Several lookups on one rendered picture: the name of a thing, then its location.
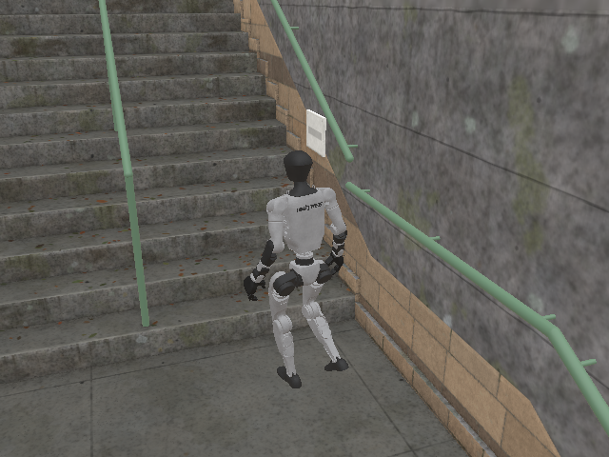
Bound robot right forearm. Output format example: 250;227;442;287
332;230;347;257

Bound robot left forearm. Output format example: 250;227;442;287
250;240;277;283

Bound left robot hand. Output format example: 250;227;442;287
244;276;265;301

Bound robot right foot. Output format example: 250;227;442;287
324;357;349;371

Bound left robot upper arm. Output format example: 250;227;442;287
266;196;287;253

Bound right robot hand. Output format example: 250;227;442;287
325;251;344;275

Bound robot torso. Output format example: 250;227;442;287
282;185;324;288

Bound right robot upper arm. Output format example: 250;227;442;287
316;188;346;235

